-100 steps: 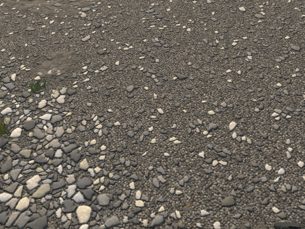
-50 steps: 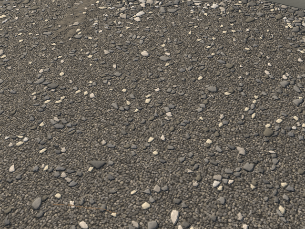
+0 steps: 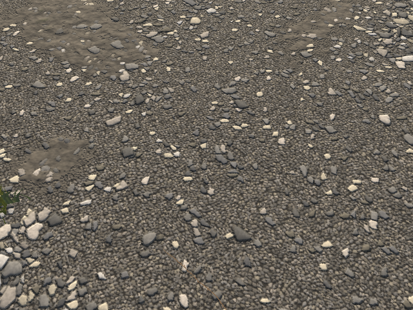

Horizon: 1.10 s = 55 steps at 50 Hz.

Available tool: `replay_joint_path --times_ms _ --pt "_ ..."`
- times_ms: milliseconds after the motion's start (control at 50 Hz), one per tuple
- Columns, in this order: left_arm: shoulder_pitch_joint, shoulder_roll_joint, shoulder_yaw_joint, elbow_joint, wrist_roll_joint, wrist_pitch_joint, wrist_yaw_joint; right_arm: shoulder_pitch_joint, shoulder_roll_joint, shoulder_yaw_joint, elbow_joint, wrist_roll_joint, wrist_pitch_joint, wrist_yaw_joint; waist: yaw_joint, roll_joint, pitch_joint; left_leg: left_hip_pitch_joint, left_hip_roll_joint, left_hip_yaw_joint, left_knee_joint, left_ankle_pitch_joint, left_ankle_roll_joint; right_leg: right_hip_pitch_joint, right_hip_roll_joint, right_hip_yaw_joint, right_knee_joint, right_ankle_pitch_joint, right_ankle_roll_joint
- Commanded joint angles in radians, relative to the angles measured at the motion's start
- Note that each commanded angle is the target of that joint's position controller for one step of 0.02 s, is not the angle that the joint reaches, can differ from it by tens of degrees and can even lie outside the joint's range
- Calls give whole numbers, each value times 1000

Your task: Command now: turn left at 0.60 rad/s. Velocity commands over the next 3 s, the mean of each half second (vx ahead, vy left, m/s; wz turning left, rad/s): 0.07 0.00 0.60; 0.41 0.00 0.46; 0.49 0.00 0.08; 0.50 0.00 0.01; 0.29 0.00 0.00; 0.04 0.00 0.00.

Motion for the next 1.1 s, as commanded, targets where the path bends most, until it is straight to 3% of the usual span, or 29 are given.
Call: replay_joint_path --times_ms 20,40,60,80,100,140,200,300,380,440,460,480,500,520,540,600,720,780,840,880,920,940,960,980,1000,1020,1040,1060,1100 --pt "17 166 49 -29 -21 -16 -3 75 -112 -45 -49 -2 -11 2 -39 -124 -140 173 -45 35 -281 208 80 66 -175 93 34 330 -120" --pt "50 118 37 -26 8 -18 -9 116 -193 -70 -50 -1 -15 -11 -34 73 -160 358 87 -170 -317 497 140 -129 -94 0 248 83 -27" --pt "2 72 14 -91 52 -22 -8 105 -304 -85 -79 -22 -26 -19 -25 344 -149 420 346 -530 -296 785 343 -429 59 -6 498 -408 62" --pt "-89 122 30 -104 36 -25 1 139 -246 -72 -75 -50 -51 -10 -112 227 -215 361 368 -541 -321 712 431 -437 72 159 667 -439 63" --pt "-97 140 37 -104 14 -21 3 96 -218 -58 -62 -49 -68 -11 -79 183 -171 325 308 -446 -329 628 385 -448 55 188 710 -360 50" --pt "-67 150 46 -78 22 -14 15 -6 -170 -43 -65 -13 -73 -24 -33 133 -125 269 216 -357 -328 528 291 -445 42 203 656 -210 46" --pt "-25 124 42 -65 21 -17 9 -27 -163 -33 -66 -18 -62 -39 -7 137 -155 211 167 -317 -325 560 284 -350 83 187 621 -105 65" --pt "-70 89 24 -82 15 -22 -1 -6 -191 -43 -56 -14 -53 -46 -37 154 -142 193 147 -385 -309 393 281 -273 111 202 355 -86 71" --pt "-74 112 30 -97 -6 -44 -22 12 -193 -41 -50 -5 -54 -32 -53 189 -108 99 125 -513 -375 -140 288 -167 138 191 192 -128 30" --pt "18 102 38 -75 -16 -75 -32 -17 -170 -29 -50 1 -56 -31 16 164 -85 -4 67 -540 -331 -257 243 48 135 176 -59 -13 -19" --pt "83 126 48 -58 -9 -82 -27 -18 -130 -17 -54 0 -60 -34 44 112 -106 -112 18 -490 -232 -292 193 203 62 229 -109 -6 -50" --pt "180 193 60 -45 17 -84 -18 -7 -54 4 -68 -2 -65 -34 57 -80 -153 -284 -94 -307 63 -324 116 353 -149 476 -182 -226 -128" --pt "206 252 73 -28 45 -94 -33 -43 -100 -9 -116 8 -81 -34 47 -215 -59 -468 -124 -225 254 -271 96 269 -301 797 -300 -440 -248" --pt "134 200 59 -49 33 -103 -30 -40 -159 -25 -106 3 -89 -34 18 -176 12 -509 -45 -229 361 -185 82 220 -301 769 -314 -497 -263" --pt "91 150 45 -58 15 -104 -20 -12 -175 -34 -80 -1 -89 -29 2 -165 37 -520 -30 -208 400 -110 67 215 -244 664 -315 -450 -226" --pt "106 119 28 -55 14 -103 0 -13 -124 -28 -61 -4 -96 -13 20 -127 29 -512 6 -160 469 61 32 218 -166 427 -330 -185 -167" --pt "174 142 31 -19 21 -105 -4 -87 -60 -3 -85 0 -106 10 58 -104 30 -486 45 -90 298 226 -2 233 -150 186 -351 91 -179" --pt "208 166 34 12 6 -101 -12 -151 -19 18 -99 -1 -117 28 79 -93 55 -379 41 -41 112 256 16 200 -153 120 -363 144 -181" --pt "233 196 41 44 -20 -94 -22 -178 -32 20 -109 4 -123 43 65 -91 77 -280 25 1 -16 198 66 219 -189 97 -360 218 -182" --pt "229 221 45 62 -31 -86 -24 -131 -70 3 -104 -2 -126 45 9 -114 32 -151 -21 36 -84 140 116 261 -203 71 -261 541 -168" --pt "235 203 31 71 -27 -81 -16 145 -155 -48 -23 0 -120 32 -145 -88 -152 279 -90 68 -162 219 175 162 -144 -23 95 818 -113" --pt "237 141 3 40 9 -87 -14 322 -230 -71 7 0 -108 11 -210 35 -291 605 93 -182 -129 203 226 -94 -99 -30 428 425 -68" --pt "333 26 -35 3 15 -109 -23 300 -314 -68 5 -5 -115 9 -95 296 -438 783 344 -743 -288 -52 389 -400 85 87 746 -323 -18" --pt "225 143 -6 12 -24 -127 -27 289 -208 -41 -2 -11 -130 15 -161 158 -410 723 347 -769 -377 -95 372 -482 60 226 845 -299 -26" --pt "139 168 3 -24 -46 -136 -30 240 -172 -26 15 -14 -140 18 -144 153 -249 600 310 -598 -383 6 333 -548 20 202 844 -209 -42" --pt "116 149 -3 -23 -31 -140 -23 183 -148 -18 19 -10 -145 18 -107 86 -174 464 267 -477 -389 122 309 -516 -24 193 786 -117 -48" --pt "113 142 0 -19 -9 -138 -22 132 -120 -9 19 -16 -148 20 -72 79 -122 355 224 -389 -412 208 298 -475 -49 191 728 -56 -43" --pt "145 134 0 -8 -7 -127 -27 101 -97 -2 15 -27 -153 20 -36 100 -110 285 196 -335 -444 256 292 -414 -68 201 705 -6 -40" --pt "179 104 -5 10 -6 -106 -33 84 -93 -2 28 -24 -169 17 -6 90 -99 224 185 -281 -500 325 309 -377 -69 188 669 35 -21"
Next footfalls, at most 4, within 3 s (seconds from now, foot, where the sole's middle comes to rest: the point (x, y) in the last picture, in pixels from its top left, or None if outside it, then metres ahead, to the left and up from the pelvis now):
0.04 left None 0.04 0.12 -0.78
0.46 right None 0.09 -0.09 -0.78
0.92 left None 0.22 0.29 -0.78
1.46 right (134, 254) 0.63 0.29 -0.77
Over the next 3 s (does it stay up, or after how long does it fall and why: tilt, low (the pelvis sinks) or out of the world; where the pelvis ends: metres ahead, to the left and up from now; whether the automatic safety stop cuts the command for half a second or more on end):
stays up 0.88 0.62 0.00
